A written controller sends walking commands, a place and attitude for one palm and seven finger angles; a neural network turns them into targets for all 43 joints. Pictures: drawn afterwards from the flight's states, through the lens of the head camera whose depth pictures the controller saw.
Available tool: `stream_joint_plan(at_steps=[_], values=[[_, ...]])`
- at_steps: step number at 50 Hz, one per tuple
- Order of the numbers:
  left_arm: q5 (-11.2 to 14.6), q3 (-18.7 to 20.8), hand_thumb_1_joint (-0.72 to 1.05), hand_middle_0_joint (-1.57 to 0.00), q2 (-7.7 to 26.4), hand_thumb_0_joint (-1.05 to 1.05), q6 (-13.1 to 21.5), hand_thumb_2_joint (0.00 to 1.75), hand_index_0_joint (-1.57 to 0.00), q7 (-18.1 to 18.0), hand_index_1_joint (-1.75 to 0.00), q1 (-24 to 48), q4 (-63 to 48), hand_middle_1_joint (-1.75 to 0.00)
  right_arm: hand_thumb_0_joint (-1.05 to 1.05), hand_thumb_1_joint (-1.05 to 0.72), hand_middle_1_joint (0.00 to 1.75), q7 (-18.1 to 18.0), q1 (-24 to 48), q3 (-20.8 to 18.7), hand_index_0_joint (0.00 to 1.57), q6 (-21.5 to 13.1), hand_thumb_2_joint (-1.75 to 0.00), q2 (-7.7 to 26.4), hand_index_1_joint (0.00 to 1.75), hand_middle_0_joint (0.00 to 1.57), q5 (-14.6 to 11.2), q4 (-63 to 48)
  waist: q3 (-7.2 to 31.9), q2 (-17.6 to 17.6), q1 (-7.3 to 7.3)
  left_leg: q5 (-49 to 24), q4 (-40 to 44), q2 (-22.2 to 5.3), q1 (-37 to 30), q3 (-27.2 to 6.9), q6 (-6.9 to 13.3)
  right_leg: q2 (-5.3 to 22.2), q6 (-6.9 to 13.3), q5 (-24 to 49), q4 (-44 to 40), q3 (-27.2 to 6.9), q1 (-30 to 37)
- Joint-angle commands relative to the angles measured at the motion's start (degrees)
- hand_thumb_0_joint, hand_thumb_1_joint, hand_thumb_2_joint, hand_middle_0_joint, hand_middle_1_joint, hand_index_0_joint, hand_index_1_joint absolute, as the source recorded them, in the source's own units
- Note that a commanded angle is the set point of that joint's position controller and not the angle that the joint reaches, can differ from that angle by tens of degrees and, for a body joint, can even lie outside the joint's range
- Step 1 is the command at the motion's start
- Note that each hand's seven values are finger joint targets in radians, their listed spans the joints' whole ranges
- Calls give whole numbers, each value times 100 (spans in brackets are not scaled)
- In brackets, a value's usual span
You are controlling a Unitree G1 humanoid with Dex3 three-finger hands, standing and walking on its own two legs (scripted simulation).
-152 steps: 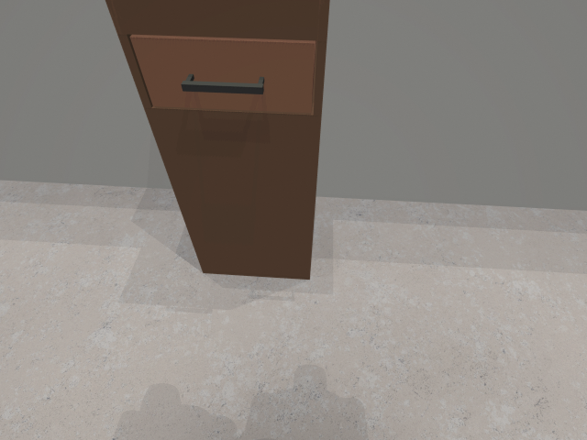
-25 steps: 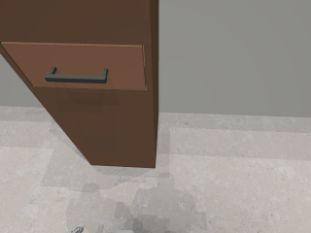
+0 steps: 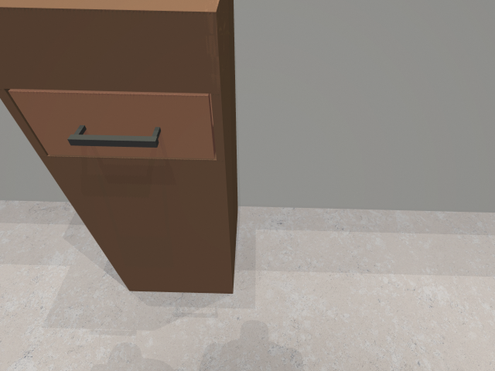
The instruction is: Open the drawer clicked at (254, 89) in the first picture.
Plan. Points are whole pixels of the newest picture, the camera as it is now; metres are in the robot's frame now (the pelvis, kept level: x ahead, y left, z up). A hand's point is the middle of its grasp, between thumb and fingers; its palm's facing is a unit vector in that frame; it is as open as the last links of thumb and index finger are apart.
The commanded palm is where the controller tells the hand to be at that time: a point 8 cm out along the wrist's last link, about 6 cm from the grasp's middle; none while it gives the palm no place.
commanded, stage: come to a stop and stand still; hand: left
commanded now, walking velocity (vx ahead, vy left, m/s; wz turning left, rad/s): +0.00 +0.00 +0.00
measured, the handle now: (116, 135) +0.53 +0.30 +0.09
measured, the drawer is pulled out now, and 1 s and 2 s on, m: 0.00 0.00 0.00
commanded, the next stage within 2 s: look again from close up in 0.02 s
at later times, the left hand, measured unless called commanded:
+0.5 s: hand out of the picture +0.02 +0.19 -0.18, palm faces +0.03 -0.98 -0.18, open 7.4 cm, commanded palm none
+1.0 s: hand out of the picture +0.04 +0.23 -0.18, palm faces +0.06 -0.97 -0.25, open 7.4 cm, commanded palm none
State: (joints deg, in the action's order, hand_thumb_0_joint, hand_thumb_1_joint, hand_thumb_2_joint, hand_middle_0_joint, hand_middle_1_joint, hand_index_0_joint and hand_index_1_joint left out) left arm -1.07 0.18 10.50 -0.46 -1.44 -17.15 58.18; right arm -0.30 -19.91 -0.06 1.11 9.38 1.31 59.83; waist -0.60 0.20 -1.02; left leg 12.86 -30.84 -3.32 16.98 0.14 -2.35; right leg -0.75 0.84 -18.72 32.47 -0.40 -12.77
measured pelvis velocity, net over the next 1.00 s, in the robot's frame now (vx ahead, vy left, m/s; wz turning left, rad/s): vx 0.03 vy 0.03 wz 0.00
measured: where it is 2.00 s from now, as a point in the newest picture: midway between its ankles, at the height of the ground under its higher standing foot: outside the picture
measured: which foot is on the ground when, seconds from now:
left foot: down 0.00-1.00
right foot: down 0.00-1.00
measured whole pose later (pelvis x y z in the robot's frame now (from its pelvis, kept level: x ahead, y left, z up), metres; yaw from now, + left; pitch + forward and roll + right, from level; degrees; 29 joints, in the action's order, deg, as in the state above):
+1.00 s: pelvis +0.03 +0.03 +0.00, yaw +0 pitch +0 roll +1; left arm -1.6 2.3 11.1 -0.9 -2.2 -15.4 58.4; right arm -0.7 -13.2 -1.8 2.0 11.7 1.0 58.9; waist -3.1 -1.4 1.3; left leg 16.9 -33.8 0.1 16.8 3.5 0.3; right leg 3.4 -2.1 -22.7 35.3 -1.9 -12.5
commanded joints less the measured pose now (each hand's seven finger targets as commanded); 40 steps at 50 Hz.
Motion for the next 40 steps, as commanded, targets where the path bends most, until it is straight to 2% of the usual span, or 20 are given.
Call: stream_joint_plan(at_steps=[1, 6, 12, 22, 33, 35, 36, 38, 40], values=[[43, 119, 90, -20, 652, 0, 173, 90, -20, -24, -30, -171, -167, -30, 0, -90, 30, -66, -60, -100, 20, -200, -90, 550, 30, 20, -33, -155, -336, -86, 49, 244, 585, -100, -175, -187, 320, 497, 205, -433, -1157, -623, -579], [44, 93, 90, -20, 606, 0, 204, 90, -20, -30, -30, -343, 88, -30, 0, -90, 30, -98, -37, -84, 20, -249, -90, 543, 30, 20, -62, 48, -216, -14, 98, -294, 565, -170, -306, -188, 328, 490, 166, 352, -1003, -518, -307], [35, 86, 90, -20, 548, 0, 209, 90, -20, -43, -30, -443, 291, -30, 0, -90, 30, -127, 83, -92, 20, -275, -90, 547, 30, 20, -81, 167, -168, 107, 114, -570, 564, -208, -426, -179, 353, 501, 137, 799, -896, -456, -173], [6, 98, 90, -20, 536, 0, 188, 90, -20, -50, -30, -361, 359, -30, 0, -90, 30, -136, 358, -114, 20, -279, -90, 622, 30, 20, -69, 169, -298, 92, 130, -615, 673, -239, -478, -232, 394, 505, 86, 849, -866, -402, -195], [3, 123, 90, -20, 678, 0, 196, 90, -20, -38, -30, -189, 274, -30, 0, -90, 30, -123, 537, -123, 20, -277, -90, 738, 30, 20, -67, 115, -164, -60, 135, -871, 654, -234, -607, -223, 383, 541, 59, 1143, -872, -384, -53], [9, 128, 90, -20, 696, 0, 196, 90, -20, -37, -30, -169, 262, -30, 0, -90, 30, -121, 564, -119, 20, -278, -90, 751, 30, 20, -62, 126, -189, 18, 145, -883, 681, -233, -599, -222, 385, 555, 67, 1137, -891, -404, -62], [7, 149, 90, -20, 782, 0, 206, 90, -20, -37, -30, -149, 233, -30, 0, -90, 30, -121, 593, -135, 20, -281, -90, 823, 30, 20, -66, 94, -168, 68, 172, -986, 637, -205, -593, -195, 380, 602, 88, 1307, -887, -447, -26], [3, 180, 90, -20, 783, 0, 180, 90, -20, -65, -30, -164, 177, -30, 0, -90, 30, -112, 543, -135, 20, -245, -90, 710, 30, 20, -73, 43, -85, -65, 189, -1262, 466, -155, -522, -106, 336, 708, 122, 1804, -735, -493, 102], [11, 233, 90, -20, 855, 0, 137, 90, -20, -90, -30, -236, 104, -30, 0, -90, 30, -108, 565, -158, 20, -190, -90, 696, 30, 20, -64, -58, -15, -48, 233, -1281, 274, -108, -420, -12, 299, 861, 198, 2056, -603, -627, 130]])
